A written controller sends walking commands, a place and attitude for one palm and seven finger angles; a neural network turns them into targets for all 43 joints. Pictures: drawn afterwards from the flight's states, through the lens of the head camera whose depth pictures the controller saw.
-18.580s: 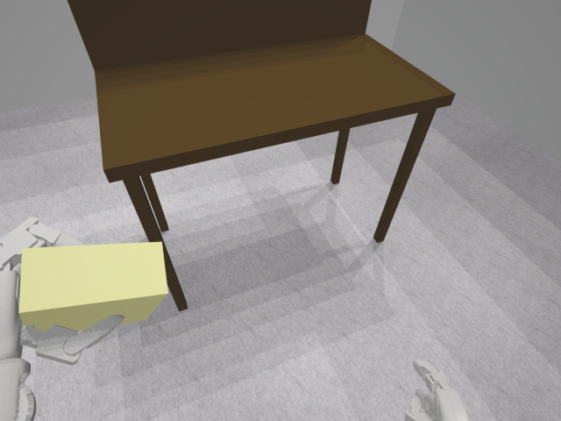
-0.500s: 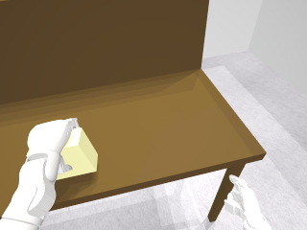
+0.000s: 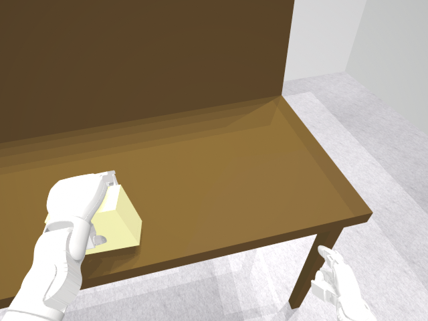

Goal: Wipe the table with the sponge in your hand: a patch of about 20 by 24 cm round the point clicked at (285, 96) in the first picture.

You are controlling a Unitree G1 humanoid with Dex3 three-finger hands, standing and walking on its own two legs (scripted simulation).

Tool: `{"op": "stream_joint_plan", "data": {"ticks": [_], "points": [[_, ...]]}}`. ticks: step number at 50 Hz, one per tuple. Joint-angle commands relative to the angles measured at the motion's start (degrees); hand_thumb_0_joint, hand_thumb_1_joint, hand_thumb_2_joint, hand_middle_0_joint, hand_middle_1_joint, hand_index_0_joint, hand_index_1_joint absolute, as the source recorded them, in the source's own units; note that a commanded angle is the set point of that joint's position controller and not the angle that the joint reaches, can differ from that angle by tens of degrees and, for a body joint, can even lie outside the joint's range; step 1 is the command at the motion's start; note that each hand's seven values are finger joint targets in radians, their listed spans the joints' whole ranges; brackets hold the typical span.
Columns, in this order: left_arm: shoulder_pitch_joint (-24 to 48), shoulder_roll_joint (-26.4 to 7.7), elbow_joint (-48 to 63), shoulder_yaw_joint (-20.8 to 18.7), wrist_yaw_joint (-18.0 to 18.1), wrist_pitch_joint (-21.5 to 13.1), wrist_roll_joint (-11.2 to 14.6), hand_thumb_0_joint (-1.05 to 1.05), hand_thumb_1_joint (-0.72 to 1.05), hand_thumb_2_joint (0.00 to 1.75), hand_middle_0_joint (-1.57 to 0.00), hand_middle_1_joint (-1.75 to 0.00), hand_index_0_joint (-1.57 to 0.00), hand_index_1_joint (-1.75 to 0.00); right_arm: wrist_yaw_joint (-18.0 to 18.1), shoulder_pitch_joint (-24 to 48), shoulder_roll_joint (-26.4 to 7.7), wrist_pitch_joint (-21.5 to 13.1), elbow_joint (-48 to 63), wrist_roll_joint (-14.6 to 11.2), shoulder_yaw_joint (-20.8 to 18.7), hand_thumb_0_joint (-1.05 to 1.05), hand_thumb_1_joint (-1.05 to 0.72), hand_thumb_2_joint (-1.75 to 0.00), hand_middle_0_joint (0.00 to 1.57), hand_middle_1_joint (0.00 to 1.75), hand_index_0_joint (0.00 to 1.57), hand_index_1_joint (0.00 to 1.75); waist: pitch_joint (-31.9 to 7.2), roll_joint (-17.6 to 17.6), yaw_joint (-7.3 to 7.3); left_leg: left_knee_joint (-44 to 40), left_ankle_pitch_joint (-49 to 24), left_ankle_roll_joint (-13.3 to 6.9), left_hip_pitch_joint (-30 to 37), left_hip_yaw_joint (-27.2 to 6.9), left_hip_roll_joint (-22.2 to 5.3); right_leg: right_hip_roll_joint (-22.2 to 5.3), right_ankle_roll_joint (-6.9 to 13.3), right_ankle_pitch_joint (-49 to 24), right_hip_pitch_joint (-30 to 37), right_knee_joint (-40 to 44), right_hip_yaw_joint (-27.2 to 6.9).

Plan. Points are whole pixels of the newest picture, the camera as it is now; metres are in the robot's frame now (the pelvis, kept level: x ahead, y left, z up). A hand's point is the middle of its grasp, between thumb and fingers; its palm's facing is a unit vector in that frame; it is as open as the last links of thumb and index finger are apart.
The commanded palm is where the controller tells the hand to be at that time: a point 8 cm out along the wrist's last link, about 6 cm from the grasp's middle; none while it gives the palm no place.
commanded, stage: lower the sponge onto the table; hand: left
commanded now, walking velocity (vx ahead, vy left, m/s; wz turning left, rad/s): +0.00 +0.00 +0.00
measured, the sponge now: (103, 227) +0.24 +0.28 +0.04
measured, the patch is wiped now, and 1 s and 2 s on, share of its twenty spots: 0.00 0.10 0.45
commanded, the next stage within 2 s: wipe forward along the first lane in 0.68 s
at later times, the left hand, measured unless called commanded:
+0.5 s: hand (98, 214) +0.25 +0.28 +0.07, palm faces +0.00 -0.08 -1.00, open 10.0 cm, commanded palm +0.23 +0.28 +0.14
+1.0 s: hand (99, 209) +0.27 +0.29 +0.07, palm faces -0.03 -0.04 -1.00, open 10.1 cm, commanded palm +0.25 +0.28 +0.12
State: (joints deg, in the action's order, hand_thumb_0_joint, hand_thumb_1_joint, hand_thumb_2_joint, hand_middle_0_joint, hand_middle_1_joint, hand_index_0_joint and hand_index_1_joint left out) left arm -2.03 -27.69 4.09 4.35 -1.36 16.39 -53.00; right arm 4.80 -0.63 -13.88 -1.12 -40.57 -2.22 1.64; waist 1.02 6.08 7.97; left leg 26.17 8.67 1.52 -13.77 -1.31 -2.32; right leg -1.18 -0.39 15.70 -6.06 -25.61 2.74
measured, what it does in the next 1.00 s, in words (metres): stands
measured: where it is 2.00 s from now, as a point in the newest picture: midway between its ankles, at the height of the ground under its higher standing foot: outside the picture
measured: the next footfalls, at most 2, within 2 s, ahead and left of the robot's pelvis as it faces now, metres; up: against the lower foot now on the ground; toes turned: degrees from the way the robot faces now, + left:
none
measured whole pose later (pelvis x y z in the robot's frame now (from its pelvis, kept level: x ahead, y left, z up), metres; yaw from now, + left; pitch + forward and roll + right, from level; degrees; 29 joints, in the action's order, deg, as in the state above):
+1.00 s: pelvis +0.01 -0.01 +0.00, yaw +0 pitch -1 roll -1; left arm 1.9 -26.1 -6.4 4.3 2.0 16.6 -55.8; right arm 4.9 -1.8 -14.4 -0.4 -41.7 -3.0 0.6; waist -1.0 5.8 7.0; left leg 28.3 10.0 1.7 -17.1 -2.0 -2.3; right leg -1.1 -0.2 17.4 -9.3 -28.0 3.2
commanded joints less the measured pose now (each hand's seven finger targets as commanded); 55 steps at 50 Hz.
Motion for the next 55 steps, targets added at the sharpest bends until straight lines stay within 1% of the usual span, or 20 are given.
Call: {"op": "stream_joint_plan", "data": {"ticks": [1,2,6,7,10,11,13,16,20,21,22,26,27,36,37,41,42,46,47,55], "points": [[16.38,-15.39,11.47,-12.15,5.08,1.30,-2.21,0.00,0.10,1.30,-1.20,-1.60,-1.20,-1.60,-0.07,12.93,-5.92,-2.92,9.76,0.21,-1.88,0.00,-0.90,-0.90,0.20,0.30,0.20,0.30,-12.12,0.52,0.14,-3.35,-4.49,-2.23,10.85,-0.76,3.22,2.72,4.44,-5.77,-4.92,5.51,-3.36],[15.19,-11.22,11.83,-8.72,4.95,1.82,-1.63,0.00,0.10,1.30,-1.20,-1.60,-1.20,-1.60,-0.27,12.47,-5.44,-2.94,10.51,0.19,-1.82,0.00,-0.90,-0.90,0.20,0.30,0.20,0.30,-13.76,0.01,-0.06,-2.96,-5.22,-2.57,10.68,0.01,3.21,2.41,3.99,-6.68,-4.11,4.96,-1.21],[12.87,-13.30,9.63,-10.17,4.21,3.81,-1.75,0.00,0.10,1.30,-1.20,-1.60,-1.20,-1.60,-0.60,13.49,-6.09,-2.34,10.02,-0.01,-1.71,0.00,-0.90,-0.90,0.20,0.30,0.20,0.30,-11.26,-1.38,-0.14,-3.23,-4.19,-2.36,9.55,-0.42,3.42,2.62,4.02,-5.99,-4.78,5.35,-2.94],[12.97,-9.07,9.35,-6.04,3.48,4.04,-1.49,0.00,0.10,1.30,-1.20,-1.60,-1.20,-1.60,-0.64,13.07,-5.67,-2.28,10.50,-0.15,-1.55,0.00,-0.90,-0.90,0.20,0.30,0.20,0.30,-10.90,-2.15,-0.91,-2.81,-3.44,-2.74,9.06,0.25,3.41,2.40,3.52,-5.46,-5.54,5.39,-1.06],[14.45,-11.45,8.90,-7.07,2.84,3.00,-2.21,0.00,0.10,1.30,-1.20,-1.60,-1.20,-1.60,-0.28,12.22,-6.09,-2.35,10.23,-0.09,-1.72,0.00,-0.90,-0.90,0.20,0.30,0.20,0.30,-11.58,-2.93,-1.11,-2.48,-3.07,-2.94,9.45,-0.23,3.58,2.11,3.34,-5.25,-5.89,5.48,-1.92],[14.59,-15.23,9.80,-10.65,3.14,2.48,-2.18,0.00,0.10,1.30,-1.20,-1.60,-1.20,-1.60,-0.02,12.69,-6.37,-2.43,10.12,0.02,-1.76,0.00,-0.90,-0.90,0.20,0.30,0.20,0.30,-11.46,-1.81,-0.74,-2.60,-2.43,-2.85,9.69,-0.47,3.61,2.64,3.83,-4.72,-5.52,5.51,-3.25],[17.37,-11.25,10.38,-6.73,2.98,1.00,-2.58,0.00,0.10,1.30,-1.20,-1.60,-1.20,-1.60,0.16,12.02,-5.45,-2.88,10.39,-0.06,-1.45,0.00,-0.90,-0.90,0.20,0.30,0.20,0.30,-12.23,-2.45,-1.70,-1.81,-3.71,-3.04,10.32,-0.14,3.72,2.27,3.40,-5.47,-6.62,5.47,-1.74],[18.73,-13.74,9.87,-9.41,4.24,-0.57,-2.69,0.00,0.10,1.30,-1.20,-1.60,-1.20,-1.60,0.63,11.69,-5.73,-3.26,9.89,0.13,-1.98,0.00,-0.90,-0.90,0.20,0.30,0.20,0.30,-11.31,-0.78,-1.41,-2.20,-2.30,-2.93,11.03,-0.50,3.48,2.82,3.97,-4.28,-7.35,5.82,-2.87],[17.46,-11.58,7.63,-8.27,5.71,-1.17,-3.20,0.00,0.10,1.30,-1.20,-1.60,-1.20,-1.60,0.47,10.40,-5.93,-3.45,9.49,0.24,-2.52,0.00,-0.90,-0.90,0.20,0.30,0.20,0.30,-12.79,-1.02,-1.30,-1.50,-5.15,-2.86,10.97,-0.04,3.39,2.30,3.74,-6.86,-6.92,5.34,-1.95],[16.63,-13.97,7.98,-10.96,6.24,-0.78,-2.97,0.00,0.10,1.30,-1.20,-1.60,-1.20,-1.60,0.45,11.00,-6.13,-3.44,9.40,0.23,-2.57,0.00,-0.90,-0.90,0.20,0.30,0.20,0.30,-12.98,-0.62,-0.70,-1.90,-4.65,-2.75,11.12,-0.36,3.50,2.84,4.22,-6.33,-6.22,5.30,-3.07],[15.35,-10.52,8.05,-8.31,6.30,-0.45,-2.57,0.00,0.10,1.30,-1.20,-1.60,-1.20,-1.60,0.24,10.56,-5.76,-3.52,10.05,0.25,-2.56,0.00,-0.90,-0.90,0.20,0.30,0.20,0.30,-14.16,-0.39,-0.82,-1.24,-5.61,-3.02,10.86,0.61,3.44,2.45,3.82,-7.53,-5.74,4.83,-1.20],[12.67,-13.79,4.73,-11.33,6.21,1.61,-2.46,0.00,0.10,1.30,-1.20,-1.60,-1.20,-1.60,-0.16,11.35,-6.72,-2.62,9.12,0.06,-2.53,0.00,-0.90,-0.90,0.20,0.30,0.20,0.30,-10.98,-2.17,-0.64,-1.80,-4.51,-2.58,9.16,-0.05,3.49,2.63,3.92,-6.68,-6.27,5.20,-2.98],[12.99,-9.77,5.76,-7.56,5.79,1.71,-2.20,0.00,0.10,1.30,-1.20,-1.60,-1.20,-1.60,-0.31,10.84,-6.20,-2.65,10.07,-0.07,-2.40,0.00,-0.90,-0.90,0.20,0.30,0.20,0.30,-11.89,-1.59,-1.15,-1.44,-4.76,-2.95,8.74,0.72,3.43,2.35,3.49,-7.25,-6.00,4.66,-0.83],[11.35,-11.53,5.88,-9.23,5.28,0.15,-2.52,0.00,0.10,1.30,-1.20,-1.60,-1.20,-1.60,-0.29,10.46,-6.51,-2.77,9.92,0.01,-2.89,0.00,-0.90,-0.90,0.20,0.30,0.20,0.30,-12.54,-2.80,-1.07,-0.63,-5.61,-3.06,9.38,-0.08,3.47,2.67,3.77,-8.59,-6.61,4.13,-2.52],[11.30,-7.73,6.02,-5.95,5.09,0.11,-2.29,0.00,0.10,1.30,-1.20,-1.60,-1.20,-1.60,-0.38,9.96,-6.04,-2.81,10.62,-0.03,-2.69,0.00,-0.90,-0.90,0.20,0.30,0.20,0.30,-12.77,-3.43,-1.52,-0.34,-5.94,-3.27,8.88,0.47,3.41,2.43,3.40,-9.13,-6.89,3.76,-0.41],[12.62,-10.87,4.35,-8.72,5.78,0.10,-2.29,0.00,0.10,1.30,-1.20,-1.60,-1.20,-1.60,-0.28,10.39,-6.67,-2.52,9.68,-0.14,-2.93,0.00,-0.90,-0.90,0.20,0.30,0.20,0.30,-10.98,-3.72,-1.65,-0.56,-4.51,-2.99,8.40,0.03,3.28,2.59,3.56,-7.92,-8.00,4.14,-2.29],[14.80,-7.67,3.67,-5.35,5.69,0.16,-2.52,0.00,0.10,1.30,-1.20,-1.60,-1.20,-1.60,-0.12,9.60,-6.24,-2.61,9.95,-0.25,-2.69,0.00,-0.90,-0.90,0.20,0.30,0.20,0.30,-11.63,-4.09,-2.35,-0.25,-4.22,-3.34,8.17,0.59,3.37,2.44,3.24,-7.53,-8.60,3.95,-0.38],[19.71,-11.80,-1.21,-8.10,5.75,0.14,-3.54,0.00,0.10,1.30,-1.20,-1.60,-1.20,-1.60,0.61,9.66,-7.02,-2.46,8.39,-0.46,-2.86,0.00,-0.90,-0.90,0.20,0.30,0.20,0.30,-9.84,-4.60,-2.58,-0.43,-1.82,-3.12,7.72,0.33,3.47,2.59,3.52,-5.19,-10.25,4.53,-2.09],[19.35,-8.85,-1.79,-5.57,5.53,-0.01,-3.35,0.00,0.10,1.30,-1.20,-1.60,-1.20,-1.60,0.73,8.76,-6.66,-2.64,8.86,-0.55,-2.91,0.00,-0.90,-0.90,0.20,0.30,0.20,0.30,-11.73,-4.78,-2.77,0.20,-2.40,-3.48,7.65,0.89,3.63,2.39,3.24,-5.84,-9.85,4.01,-0.63],[20.82,-10.03,-9.03,-6.45,4.35,-1.20,-3.73,0.00,0.10,1.30,-1.20,-1.60,-1.20,-1.60,0.36,7.00,-7.43,-1.90,8.03,-0.81,-3.33,0.00,-0.90,-0.90,0.20,0.30,0.20,0.30,-12.21,-6.91,-3.15,1.73,-3.56,-3.42,5.53,1.09,3.70,1.99,2.91,-9.46,-10.34,2.87,-1.09]]}}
